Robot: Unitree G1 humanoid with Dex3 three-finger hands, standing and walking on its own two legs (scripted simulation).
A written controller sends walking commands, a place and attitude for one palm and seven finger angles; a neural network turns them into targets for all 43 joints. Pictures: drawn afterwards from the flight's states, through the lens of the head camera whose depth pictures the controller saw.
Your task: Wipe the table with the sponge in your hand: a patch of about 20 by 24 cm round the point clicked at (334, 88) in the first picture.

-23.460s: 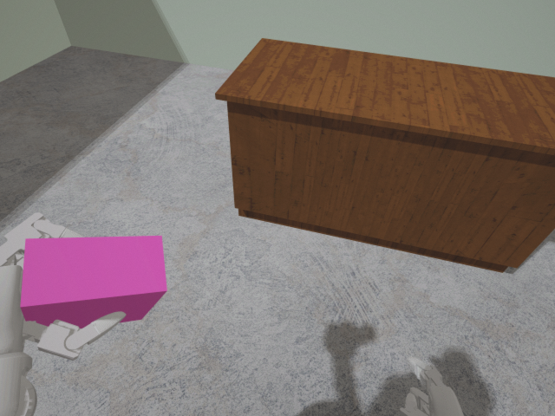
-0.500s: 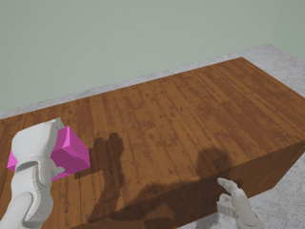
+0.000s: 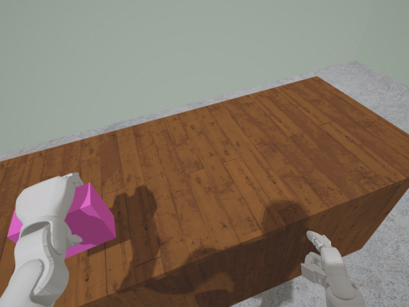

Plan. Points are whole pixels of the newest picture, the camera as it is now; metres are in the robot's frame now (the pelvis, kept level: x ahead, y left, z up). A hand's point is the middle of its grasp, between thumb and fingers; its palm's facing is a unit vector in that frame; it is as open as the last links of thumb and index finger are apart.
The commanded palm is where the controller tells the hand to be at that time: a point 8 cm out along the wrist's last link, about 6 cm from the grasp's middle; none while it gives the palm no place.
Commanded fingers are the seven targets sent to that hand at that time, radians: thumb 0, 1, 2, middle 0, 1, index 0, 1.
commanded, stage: move the sponge above the wiping area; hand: left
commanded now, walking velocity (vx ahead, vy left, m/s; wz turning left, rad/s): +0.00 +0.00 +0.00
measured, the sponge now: (73, 229) +0.22 +0.31 +0.05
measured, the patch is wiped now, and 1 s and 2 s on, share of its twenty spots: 0.00 0.00 0.00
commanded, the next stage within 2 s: none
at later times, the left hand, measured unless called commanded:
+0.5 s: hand (61, 231) +0.21 +0.32 +0.06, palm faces -0.04 -0.13 -0.99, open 10.1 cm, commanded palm +0.19 +0.31 +0.14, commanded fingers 0.00 0.10 1.30 -1.20 -1.60 -1.20 -1.60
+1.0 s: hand (67, 236) +0.21 +0.32 +0.05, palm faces -0.06 -0.13 -0.99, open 10.1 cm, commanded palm +0.18 +0.32 +0.12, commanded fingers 0.00 0.10 1.30 -1.20 -1.60 -1.20 -1.60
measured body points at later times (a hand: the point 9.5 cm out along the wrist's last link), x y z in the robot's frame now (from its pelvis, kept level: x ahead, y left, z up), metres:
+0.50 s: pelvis +0.00 +0.02 +0.00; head -0.01 -0.01 +0.45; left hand +0.21 +0.33 +0.12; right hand +0.26 -0.18 -0.07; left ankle +0.00 +0.11 -0.74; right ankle +0.03 -0.08 -0.74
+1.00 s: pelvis +0.01 +0.03 +0.00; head +0.00 +0.00 +0.45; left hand +0.21 +0.32 +0.10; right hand +0.26 -0.17 -0.08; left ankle +0.00 +0.11 -0.74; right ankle +0.03 -0.08 -0.74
